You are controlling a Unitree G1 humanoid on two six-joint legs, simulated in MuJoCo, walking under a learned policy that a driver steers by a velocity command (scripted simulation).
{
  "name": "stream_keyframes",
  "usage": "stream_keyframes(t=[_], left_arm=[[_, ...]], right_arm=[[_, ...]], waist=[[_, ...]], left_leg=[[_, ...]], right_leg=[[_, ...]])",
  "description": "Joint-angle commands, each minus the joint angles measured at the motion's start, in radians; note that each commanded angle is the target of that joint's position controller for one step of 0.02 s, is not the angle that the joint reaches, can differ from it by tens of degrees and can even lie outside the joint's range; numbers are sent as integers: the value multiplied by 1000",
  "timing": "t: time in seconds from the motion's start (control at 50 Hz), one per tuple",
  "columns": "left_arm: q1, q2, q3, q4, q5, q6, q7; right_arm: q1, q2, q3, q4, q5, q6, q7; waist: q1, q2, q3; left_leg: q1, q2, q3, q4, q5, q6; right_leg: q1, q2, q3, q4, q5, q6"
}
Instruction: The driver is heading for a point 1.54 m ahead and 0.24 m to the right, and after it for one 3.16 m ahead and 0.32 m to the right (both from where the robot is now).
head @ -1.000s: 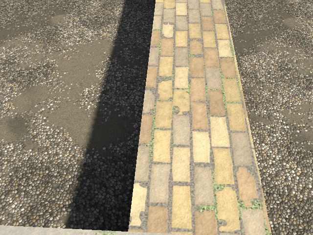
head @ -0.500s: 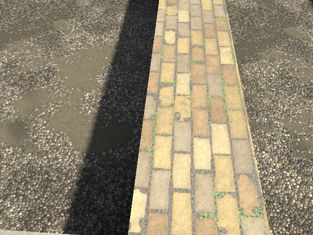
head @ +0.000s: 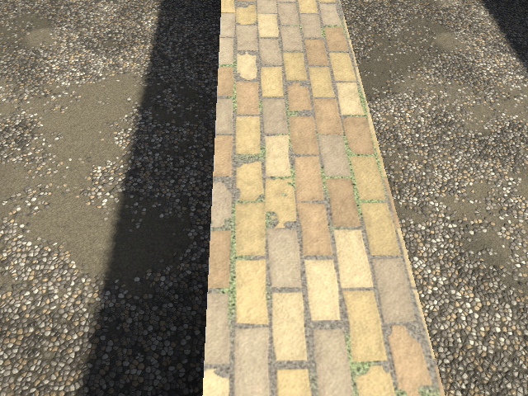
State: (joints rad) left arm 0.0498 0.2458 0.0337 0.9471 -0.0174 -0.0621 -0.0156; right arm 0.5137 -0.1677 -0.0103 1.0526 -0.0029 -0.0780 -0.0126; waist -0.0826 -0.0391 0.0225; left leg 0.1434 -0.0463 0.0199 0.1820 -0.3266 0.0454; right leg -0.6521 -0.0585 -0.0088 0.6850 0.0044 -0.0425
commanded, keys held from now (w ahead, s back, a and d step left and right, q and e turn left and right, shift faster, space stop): w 1.00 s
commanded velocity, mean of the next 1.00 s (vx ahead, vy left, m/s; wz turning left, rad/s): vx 0.49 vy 0.00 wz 0.00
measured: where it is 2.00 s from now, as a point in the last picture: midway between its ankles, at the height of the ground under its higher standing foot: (315, 195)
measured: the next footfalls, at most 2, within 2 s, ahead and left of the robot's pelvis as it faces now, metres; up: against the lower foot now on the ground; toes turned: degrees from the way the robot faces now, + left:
right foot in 0.12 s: +0.28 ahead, -0.12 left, +0.00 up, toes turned -1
left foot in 0.58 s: +0.43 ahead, +0.04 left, +0.00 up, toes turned +2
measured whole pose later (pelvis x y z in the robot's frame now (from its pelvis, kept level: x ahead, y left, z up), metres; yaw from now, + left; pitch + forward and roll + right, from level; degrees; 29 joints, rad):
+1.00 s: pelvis +0.51 -0.11 +0.01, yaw -1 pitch +0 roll -1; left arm 0.03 0.22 -0.03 0.86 -0.04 -0.07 -0.10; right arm 0.57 -0.13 0.02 1.02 0.08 -0.15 0.02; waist -0.06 -0.06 -0.01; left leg 0.15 0.07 0.05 0.12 -0.26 -0.05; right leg -0.82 -0.15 -0.12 1.04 -0.06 0.02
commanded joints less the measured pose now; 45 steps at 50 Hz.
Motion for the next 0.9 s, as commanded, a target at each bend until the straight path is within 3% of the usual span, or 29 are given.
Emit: stream_keyframes(t=[0.02, 0.08, 0.1, 0.12, 0.14, 0.16, 0.18, 0.2, 0.22, 0.26, 0.28, 0.32, 0.36, 0.4, 0.42, 0.46, 0.48, 0.5, 0.54, 0.56, 0.58, 0.6, 0.62, 0.64, 0.68, 0.7, 0.72, 0.78, 0.9], left_arm=[[-153, 31, -9, -103, -3, -21, -15], [-53, 88, 14, -94, -14, -29, -25], [52, 124, 33, -71, -16, -26, -23], [219, 171, 58, -24, -22, -19, -23], [393, 235, 76, 8, -14, -9, -19], [459, 229, 76, 36, -12, -5, -25], [385, 131, 46, 32, -18, -15, -26], [278, 91, 31, 19, -14, -24, -24], [202, 77, 25, 4, -6, -32, -28], [155, 35, 12, 7, 16, -44, -34], [170, 18, 6, 13, 4, -44, -30], [191, 49, 6, 26, -1, -50, -20], [230, 85, 8, 37, 7, -50, -5], [247, 108, 15, 26, 28, -43, 3], [256, 114, 17, 31, 24, -39, 5], [277, 88, 10, 40, 10, -35, 1], [259, 100, 12, 29, -37, -37, 21], [274, 107, 11, 35, -43, -33, 31], [250, 138, 19, 33, -54, -19, 41], [246, 128, 14, 32, -51, -19, 39], [219, 83, -3, 25, -45, -26, 34], [291, -23, -38, -10, -33, -41, 22], [235, 49, -18, -9, -61, -52, 12], [168, 87, -9, -33, -76, -53, 6], [188, 74, -11, -23, -37, -37, -3], [145, 96, -6, -58, -29, -26, -2], [150, 87, -7, -60, -38, -12, -7], [108, 66, -17, -75, -38, 6, -2], [-63, 36, -33, -130, -18, 7, -1]], right_arm=[[37, -195, -46, -36, 18, 6, -6], [-2, -215, -58, -54, 18, 26, -7], [1, -223, -65, -57, 18, 36, -2], [-3, -217, -60, -56, 13, 47, 5], [28, -178, -44, -62, 3, 44, 6], [122, -18, -10, -61, 23, 31, 10], [19, -107, -29, -79, 49, 2, 10], [-69, -150, -44, -120, 78, -14, 10], [-118, -165, -50, -135, 73, -22, 3], [-102, -160, -70, -135, 58, -7, -6], [-80, -182, -93, -124, 72, 2, -17], [-99, -143, -95, -133, 55, 17, -25], [-221, -129, -93, -188, 44, 18, -31], [-226, -104, -89, -174, 19, 20, -28], [-203, -95, -88, -165, 19, 24, -26], [-215, -102, -86, -171, 31, 27, -26], [-303, -97, -73, -246, 46, 18, -42], [-353, -106, -68, -267, 50, 3, -46], [-223, -125, -75, -224, 53, -11, -38], [-92, -164, -97, -184, 55, -14, -35], [78, -219, -121, -148, 59, -18, -34], [198, -328, -132, -148, 36, -26, -30], [163, -196, -92, -142, 13, -42, -14], [22, -149, -69, -173, 5, -53, -2], [-47, -104, -39, -169, 17, -54, 23], [-75, -76, -18, -173, 5, -58, 34], [-86, -67, -10, -162, 2, -58, 40], [-22, -79, -3, -123, 8, -53, 26], [33, -93, 12, -96, -9, -37, 0]], waist=[[19, 100, 168], [90, 153, 98], [143, 167, 8], [219, 158, -95], [259, 59, -238], [196, -199, -335], [214, -90, -236], [177, -86, -74], [141, 5, -12], [79, -11, 2], [78, -13, -1], [55, 5, 37], [71, 0, 77], [83, 40, 35], [74, 14, 22], [78, -17, 42], [89, -44, 114], [89, -33, 146], [29, -7, 111], [-22, 16, 36], [-96, 116, -61], [-56, 342, -185], [-42, 194, -150], [12, 141, -2], [65, 41, 30], [84, 37, 39], [102, 60, 38], [94, 103, 83], [58, 134, 129]], left_leg=[[-99, 284, -92, -46, 576, 119], [-41, 298, -71, 54, 830, 99], [-14, 287, -50, 187, 1016, 90], [-75, 247, -18, 400, 1027, 62], [-282, 187, -8, 694, 687, 30], [-612, -51, -35, 1133, -208, -53], [-703, -18, -179, 1250, -249, -21], [-762, 32, -156, 1284, -173, -1], [-707, 85, -138, 1238, -89, 20], [-579, 150, -117, 1149, 5, 33], [-532, 135, -93, 1132, 0, 40], [-529, 137, -72, 1046, -23, 24], [-612, 139, -55, 907, 10, 4], [-518, 87, 14, 853, 156, -24], [-479, 76, 30, 841, 188, -28], [-433, 63, 50, 813, 190, -26], [-460, 47, 36, 640, 36, -28], [-479, 68, 10, 540, 47, -21], [-368, 66, 33, 280, 221, -3], [-185, 47, 37, 221, 275, 17], [54, 157, -123, 197, 244, 51], [263, 522, -682, 116, 187, 250], [207, 523, -812, 41, -57, 308], [79, 487, -667, 28, -27, 277], [-69, 405, -437, 0, 132, 205], [-132, 364, -381, -52, 163, 188], [-145, 341, -333, -73, 212, 180], [-134, 299, -204, -126, 314, 174], [-111, 269, -72, -154, 374, 135]], right_leg=[[-14, 13, -15, -72, 24, -22], [181, 68, -39, -117, -52, -53], [323, 114, -80, -116, -72, -85], [550, 115, -73, -142, -52, -118], [847, -73, 171, -137, -99, -200], [1041, -316, 680, -337, -406, -392], [925, -286, 750, -449, -570, -324], [765, -267, 610, -469, -525, -278], [616, -234, 498, -497, -417, -239], [445, -160, 300, -524, -267, -198], [409, -127, 253, -546, -234, -227], [369, -120, 202, -561, -154, -241], [410, -123, 186, -567, -63, -238], [381, -71, 95, -520, 107, -236], [358, -65, 67, -498, 161, -235], [319, -70, 53, -464, 182, -234], [335, -71, 77, -488, 124, -232], [381, -124, 147, -487, 26, -235], [439, -157, 166, -399, -14, -237], [407, -132, 145, -264, 107, -227], [272, -43, 52, 30, 106, -176], [6, 137, -25, 395, -426, -101], [-149, 132, 122, 552, -552, -110], [-236, 108, 136, 657, -471, -116], [-178, 27, 120, 695, -317, -87], [-147, -4, 97, 696, -257, -57], [-140, -9, 81, 718, -229, -36], [-229, -25, 49, 752, -162, 8], [-266, -52, -5, 543, 76, 52]])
